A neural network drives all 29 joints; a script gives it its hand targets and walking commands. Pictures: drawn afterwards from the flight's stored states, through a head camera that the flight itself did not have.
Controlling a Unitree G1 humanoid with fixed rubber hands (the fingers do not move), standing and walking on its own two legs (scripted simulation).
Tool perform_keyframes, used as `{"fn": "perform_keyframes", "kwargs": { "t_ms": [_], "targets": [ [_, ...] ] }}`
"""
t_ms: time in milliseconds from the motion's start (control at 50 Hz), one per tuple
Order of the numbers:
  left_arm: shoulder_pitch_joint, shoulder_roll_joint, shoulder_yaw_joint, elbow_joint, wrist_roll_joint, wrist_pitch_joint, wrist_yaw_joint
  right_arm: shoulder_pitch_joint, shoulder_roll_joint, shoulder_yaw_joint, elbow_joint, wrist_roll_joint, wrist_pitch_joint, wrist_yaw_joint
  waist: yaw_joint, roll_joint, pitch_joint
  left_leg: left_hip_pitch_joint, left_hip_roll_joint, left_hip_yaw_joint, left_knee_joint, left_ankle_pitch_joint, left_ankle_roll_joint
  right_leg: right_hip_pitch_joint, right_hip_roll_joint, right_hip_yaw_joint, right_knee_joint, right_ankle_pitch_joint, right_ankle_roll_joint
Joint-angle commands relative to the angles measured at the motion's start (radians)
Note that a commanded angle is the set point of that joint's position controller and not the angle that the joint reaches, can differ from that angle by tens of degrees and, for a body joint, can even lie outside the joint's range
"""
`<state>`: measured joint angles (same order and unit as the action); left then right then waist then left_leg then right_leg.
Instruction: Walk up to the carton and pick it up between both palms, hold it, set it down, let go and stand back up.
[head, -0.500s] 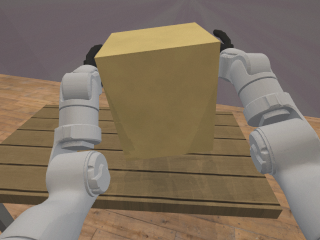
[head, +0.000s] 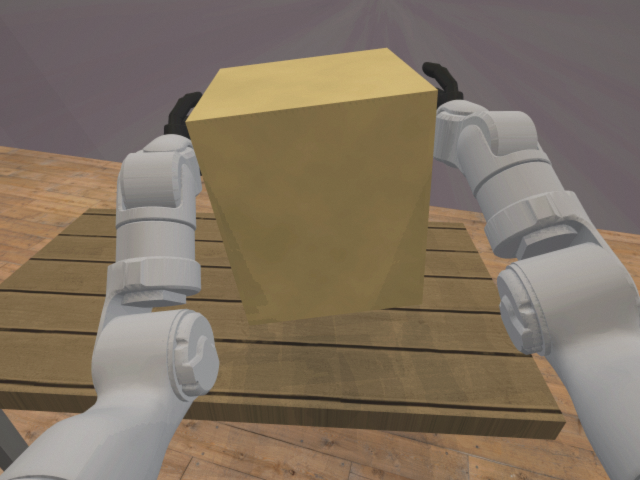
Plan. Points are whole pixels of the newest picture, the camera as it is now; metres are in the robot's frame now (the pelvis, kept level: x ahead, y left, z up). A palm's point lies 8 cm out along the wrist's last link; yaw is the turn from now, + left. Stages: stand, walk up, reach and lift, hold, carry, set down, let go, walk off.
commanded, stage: hold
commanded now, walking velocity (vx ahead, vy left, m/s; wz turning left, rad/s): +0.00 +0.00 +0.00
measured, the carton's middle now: (319, 184) +0.37 +0.00 +0.28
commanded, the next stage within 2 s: none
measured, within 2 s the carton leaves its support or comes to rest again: neither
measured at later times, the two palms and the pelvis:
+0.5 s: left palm (178, 147) +0.36 +0.16 +0.33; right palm (447, 117) +0.36 -0.14 +0.36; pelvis +0.00 +0.00 +0.00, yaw +0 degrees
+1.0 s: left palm (178, 148) +0.36 +0.16 +0.32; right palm (445, 121) +0.36 -0.14 +0.35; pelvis +0.00 +0.00 +0.00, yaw +0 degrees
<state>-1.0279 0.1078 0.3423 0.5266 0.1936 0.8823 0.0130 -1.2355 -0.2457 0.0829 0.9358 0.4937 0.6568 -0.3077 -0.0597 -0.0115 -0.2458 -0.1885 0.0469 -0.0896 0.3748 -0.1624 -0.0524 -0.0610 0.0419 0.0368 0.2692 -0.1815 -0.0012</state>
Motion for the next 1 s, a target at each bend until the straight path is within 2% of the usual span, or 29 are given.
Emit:
{"fn": "perform_keyframes", "kwargs": {
  "t_ms": [0, 40, 80, 100, 120, 200, 220, 240, 260, 300, 340, 380, 420, 460, 480, 500, 540, 560, 600, 620, 640, 660, 700, 760, 820, 840, 860, 920, 980],
  "targets": [
    [-0.785, -0.532, -0.285, -0.144, -0.169, -0.081, -0.128, -0.693, 0.623, 0.086, -0.325, 0.171, 0.005, 0.149, -0.008, 0.055, -0.243, 0.197, -0.076, 0.056, 0.005, 0.256, -0.024, -0.010, 0.050, -0.013, -0.028, 0.202, 0.051],
    [-0.794, -0.549, -0.300, -0.172, -0.176, -0.083, -0.135, -0.674, 0.636, 0.101, -0.312, 0.172, 0.003, 0.149, -0.012, 0.071, -0.265, 0.200, -0.075, 0.054, -0.004, 0.263, -0.026, -0.007, 0.044, -0.011, -0.028, 0.220, 0.047],
    [-0.787, -0.548, -0.296, -0.121, -0.170, -0.082, -0.130, -0.689, 0.635, 0.089, -0.306, 0.173, 0.007, 0.148, -0.016, 0.066, -0.235, 0.184, -0.076, 0.053, -0.009, 0.227, -0.027, -0.032, 0.053, -0.019, -0.032, 0.172, 0.047],
    [-0.756, -0.542, -0.275, -0.116, -0.169, -0.080, -0.131, -0.716, 0.639, 0.101, -0.330, 0.170, 0.004, 0.150, 0.015, 0.043, -0.237, 0.179, -0.074, 0.058, -0.007, 0.232, -0.016, -0.009, 0.047, -0.010, -0.032, 0.178, 0.046],
    [-0.792, -0.537, -0.274, -0.101, -0.166, -0.082, -0.130, -0.710, 0.633, 0.086, -0.297, 0.160, 0.006, 0.152, 0.002, 0.048, -0.237, 0.176, -0.075, 0.059, -0.013, 0.192, -0.012, -0.032, 0.048, -0.011, -0.038, 0.145, 0.047],
    [-0.822, -0.552, -0.275, -0.098, -0.173, -0.093, -0.127, -0.769, 0.653, 0.090, -0.321, 0.164, -0.003, 0.158, 0.017, 0.039, -0.258, 0.173, -0.073, 0.056, -0.013, 0.183, -0.011, -0.030, 0.049, -0.014, -0.037, 0.121, 0.041],
    [-0.837, -0.558, -0.290, -0.103, -0.188, -0.093, -0.124, -0.743, 0.640, 0.066, -0.299, 0.159, -0.002, 0.157, -0.007, 0.053, -0.260, 0.169, -0.072, 0.050, -0.012, 0.180, -0.013, -0.037, 0.048, -0.009, -0.035, 0.125, 0.043],
    [-0.846, -0.533, -0.289, -0.125, -0.183, -0.099, -0.119, -0.734, 0.655, 0.087, -0.308, 0.166, -0.005, 0.158, 0.014, 0.044, -0.284, 0.177, -0.074, 0.051, -0.003, 0.196, -0.014, -0.032, 0.047, -0.012, -0.029, 0.145, 0.051],
    [-0.837, -0.538, -0.277, -0.086, -0.187, -0.097, -0.120, -0.755, 0.644, 0.068, -0.306, 0.161, -0.006, 0.155, 0.000, 0.024, -0.282, 0.179, -0.079, 0.054, -0.001, 0.201, -0.015, -0.033, 0.052, -0.016, -0.030, 0.148, 0.052],
    [-0.802, -0.535, -0.245, -0.053, -0.170, -0.091, -0.122, -0.759, 0.641, 0.079, -0.300, 0.165, -0.003, 0.156, 0.027, 0.025, -0.237, 0.168, -0.072, 0.053, -0.013, 0.175, -0.002, -0.043, 0.049, -0.010, -0.040, 0.123, 0.049],
    [-0.800, -0.523, -0.243, -0.046, -0.159, -0.091, -0.128, -0.713, 0.610, 0.056, -0.244, 0.150, 0.002, 0.161, 0.017, 0.042, -0.215, 0.154, -0.069, 0.056, -0.024, 0.161, -0.010, -0.045, 0.044, -0.008, -0.037, 0.112, 0.042],
    [-0.813, -0.521, -0.253, -0.046, -0.162, -0.089, -0.139, -0.707, 0.597, 0.029, -0.206, 0.137, 0.004, 0.160, -0.018, 0.052, -0.206, 0.160, -0.072, 0.055, -0.024, 0.155, -0.012, -0.041, 0.040, -0.004, -0.041, 0.109, 0.038],
    [-0.807, -0.524, -0.236, -0.003, -0.160, -0.090, -0.144, -0.734, 0.613, 0.043, -0.209, 0.140, 0.001, 0.160, -0.003, 0.039, -0.195, 0.148, -0.074, 0.060, -0.030, 0.142, -0.003, -0.040, 0.035, 0.000, -0.050, 0.117, 0.041],
    [-0.796, -0.543, -0.250, -0.025, -0.164, -0.088, -0.144, -0.745, 0.595, 0.030, -0.232, 0.146, -0.008, 0.164, -0.008, 0.073, -0.218, 0.166, -0.076, 0.056, -0.020, 0.185, -0.016, -0.036, 0.041, -0.008, -0.039, 0.139, 0.036],
    [-0.824, -0.539, -0.244, -0.044, -0.160, -0.093, -0.141, -0.752, 0.608, 0.046, -0.226, 0.160, -0.009, 0.166, 0.013, 0.075, -0.221, 0.168, -0.072, 0.057, -0.019, 0.203, -0.020, -0.036, 0.049, -0.008, -0.037, 0.134, 0.033],
    [-0.809, -0.547, -0.255, -0.050, -0.174, -0.094, -0.138, -0.749, 0.616, 0.042, -0.254, 0.152, -0.011, 0.166, -0.002, 0.051, -0.255, 0.178, -0.072, 0.060, -0.012, 0.224, -0.021, -0.016, 0.049, -0.011, -0.038, 0.162, 0.038],
    [-0.832, -0.546, -0.261, -0.084, -0.175, -0.100, -0.132, -0.741, 0.624, 0.055, -0.258, 0.165, -0.013, 0.164, 0.012, 0.063, -0.278, 0.191, -0.075, 0.058, -0.003, 0.236, -0.023, -0.025, 0.047, -0.005, -0.031, 0.171, 0.042],
    [-0.825, -0.546, -0.271, -0.068, -0.188, -0.100, -0.130, -0.749, 0.624, 0.058, -0.270, 0.162, -0.012, 0.160, -0.004, 0.052, -0.277, 0.192, -0.079, 0.059, 0.001, 0.232, -0.017, -0.026, 0.045, -0.005, -0.034, 0.180, 0.046],
    [-0.794, -0.537, -0.246, -0.048, -0.170, -0.092, -0.130, -0.718, 0.610, 0.054, -0.241, 0.157, -0.001, 0.159, 0.005, 0.048, -0.236, 0.182, -0.075, 0.056, -0.004, 0.222, -0.013, -0.038, 0.049, -0.009, -0.040, 0.164, 0.044],
    [-0.813, -0.544, -0.278, -0.092, -0.184, -0.101, -0.130, -0.742, 0.633, 0.075, -0.307, 0.168, -0.014, 0.157, 0.007, 0.041, -0.285, 0.188, -0.078, 0.057, 0.007, 0.243, -0.017, -0.022, 0.043, -0.004, -0.033, 0.190, 0.050],
    [-0.812, -0.540, -0.267, -0.076, -0.183, -0.102, -0.130, -0.731, 0.624, 0.068, -0.277, 0.163, -0.008, 0.155, -0.006, 0.038, -0.257, 0.186, -0.079, 0.055, -0.001, 0.210, -0.014, -0.035, 0.042, -0.006, -0.038, 0.166, 0.053],
    [-0.832, -0.545, -0.268, -0.110, -0.177, -0.103, -0.127, -0.744, 0.641, 0.079, -0.299, 0.162, -0.011, 0.156, 0.010, 0.043, -0.282, 0.188, -0.078, 0.055, -0.002, 0.219, -0.017, -0.029, 0.047, -0.009, -0.031, 0.167, 0.050],
    [-0.822, -0.521, -0.235, -0.054, -0.159, -0.100, -0.124, -0.740, 0.643, 0.078, -0.269, 0.164, -0.006, 0.163, 0.023, 0.027, -0.219, 0.164, -0.077, 0.054, -0.015, 0.163, -0.006, -0.055, 0.041, -0.004, -0.043, 0.119, 0.053],
    [-0.826, -0.543, -0.260, -0.056, -0.180, -0.100, -0.127, -0.733, 0.633, 0.054, -0.252, 0.145, -0.005, 0.160, -0.001, 0.040, -0.230, 0.172, -0.074, 0.052, -0.014, 0.176, -0.011, -0.051, 0.044, -0.007, -0.039, 0.129, 0.048],
    [-0.827, -0.543, -0.254, -0.073, -0.176, -0.103, -0.125, -0.730, 0.642, 0.062, -0.252, 0.156, -0.009, 0.161, 0.008, 0.045, -0.246, 0.181, -0.074, 0.049, -0.012, 0.199, -0.010, -0.035, 0.048, -0.008, -0.037, 0.148, 0.046],
    [-0.827, -0.545, -0.281, -0.089, -0.186, -0.100, -0.126, -0.708, 0.617, 0.041, -0.253, 0.152, -0.005, 0.159, -0.022, 0.068, -0.258, 0.192, -0.076, 0.053, -0.005, 0.206, -0.020, -0.043, 0.045, -0.008, -0.035, 0.157, 0.048],
    [-0.811, -0.544, -0.266, -0.055, -0.173, -0.095, -0.126, -0.739, 0.612, 0.054, -0.267, 0.161, -0.011, 0.160, 0.001, 0.073, -0.253, 0.190, -0.074, 0.051, -0.003, 0.231, -0.018, -0.055, 0.048, -0.008, -0.035, 0.168, 0.042],
    [-0.828, -0.548, -0.276, -0.101, -0.183, -0.101, -0.122, -0.734, 0.627, 0.062, -0.278, 0.162, -0.010, 0.162, 0.004, 0.054, -0.281, 0.191, -0.073, 0.053, 0.002, 0.236, -0.016, -0.024, 0.047, -0.005, -0.032, 0.183, 0.044],
    [-0.772, -0.532, -0.237, -0.012, -0.162, -0.088, -0.133, -0.734, 0.609, 0.052, -0.252, 0.145, -0.006, 0.153, -0.002, 0.029, -0.201, 0.163, -0.076, 0.057, -0.016, 0.176, -0.005, -0.045, 0.044, -0.005, -0.047, 0.137, 0.048]
  ]
}}
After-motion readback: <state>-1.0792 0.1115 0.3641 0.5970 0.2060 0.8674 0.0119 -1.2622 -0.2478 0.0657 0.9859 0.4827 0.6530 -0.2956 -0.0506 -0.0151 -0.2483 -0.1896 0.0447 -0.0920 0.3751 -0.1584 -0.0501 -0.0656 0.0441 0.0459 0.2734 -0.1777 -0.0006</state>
